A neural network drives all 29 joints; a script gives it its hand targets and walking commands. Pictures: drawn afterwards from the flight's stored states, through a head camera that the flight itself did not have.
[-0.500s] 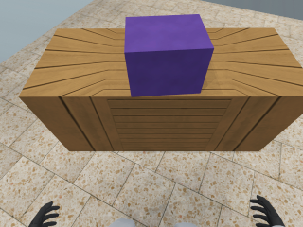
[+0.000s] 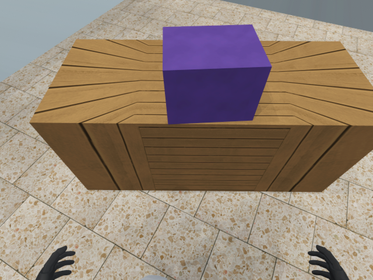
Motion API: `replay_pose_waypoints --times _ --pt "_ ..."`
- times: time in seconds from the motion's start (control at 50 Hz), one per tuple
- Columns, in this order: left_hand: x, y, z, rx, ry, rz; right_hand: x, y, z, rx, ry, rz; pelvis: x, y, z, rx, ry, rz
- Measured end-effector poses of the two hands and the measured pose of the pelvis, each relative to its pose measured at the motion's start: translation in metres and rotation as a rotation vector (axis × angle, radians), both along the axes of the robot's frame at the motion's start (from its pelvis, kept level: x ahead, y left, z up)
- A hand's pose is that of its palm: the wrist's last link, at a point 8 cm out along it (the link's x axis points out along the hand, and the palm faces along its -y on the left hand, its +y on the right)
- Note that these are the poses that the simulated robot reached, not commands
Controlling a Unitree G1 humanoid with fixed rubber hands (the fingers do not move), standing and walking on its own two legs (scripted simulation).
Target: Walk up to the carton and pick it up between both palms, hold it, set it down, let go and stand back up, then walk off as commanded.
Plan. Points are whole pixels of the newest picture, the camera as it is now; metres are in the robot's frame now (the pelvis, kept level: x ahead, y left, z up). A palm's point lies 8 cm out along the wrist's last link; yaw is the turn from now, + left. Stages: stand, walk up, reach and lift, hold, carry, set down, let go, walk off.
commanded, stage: stand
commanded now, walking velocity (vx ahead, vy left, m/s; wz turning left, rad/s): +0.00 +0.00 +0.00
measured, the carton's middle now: (209, 75) +0.75 -0.01 -0.04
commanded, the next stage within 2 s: none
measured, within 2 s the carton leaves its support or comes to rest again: neither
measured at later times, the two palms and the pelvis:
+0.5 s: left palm out of the picture +0.07 +0.31 -0.08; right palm out of the picture +0.11 -0.31 -0.10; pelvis -0.02 +0.00 +0.01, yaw +0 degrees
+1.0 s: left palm out of the picture +0.07 +0.31 -0.08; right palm out of the picture +0.11 -0.31 -0.10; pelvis -0.02 +0.00 +0.01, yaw +0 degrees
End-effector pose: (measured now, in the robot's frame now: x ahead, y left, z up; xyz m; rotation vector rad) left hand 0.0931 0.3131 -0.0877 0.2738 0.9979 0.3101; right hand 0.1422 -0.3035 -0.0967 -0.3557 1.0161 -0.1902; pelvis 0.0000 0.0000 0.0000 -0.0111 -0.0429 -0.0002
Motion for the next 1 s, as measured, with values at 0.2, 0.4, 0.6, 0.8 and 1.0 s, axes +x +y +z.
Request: replay_pose_waypoints --times 0.2,0.4,0.6,0.8,1.0 --pt "-0.008 0.0 0.005 0.0 -0.009 -0.001 -0.005 0.001 0.003 0.007 0.001 -0.003 -0.008 0.0 0.004 0.001 -0.011 0.001" --pt "-0.016 -0.002 0.008 0.001 -0.015 -0.004 -0.022 -0.001 0.002 0.016 0.029 -0.014 -0.017 -0.001 0.006 0.003 -0.015 0.002" --pt "-0.023 -0.003 0.009 0.0 -0.003 -0.005 -0.031 -0.003 0.0 0.021 0.051 -0.021 -0.021 -0.002 0.008 0.005 -0.012 0.003" --pt "-0.023 -0.003 0.009 -0.001 -0.001 -0.005 -0.033 -0.002 0.0 0.023 0.058 -0.025 -0.02 -0.001 0.009 0.005 -0.008 0.003" --pt "-0.021 -0.003 0.009 -0.002 -0.001 -0.008 -0.031 -0.002 0.001 0.022 0.058 -0.026 -0.018 -0.001 0.009 0.005 -0.006 0.003"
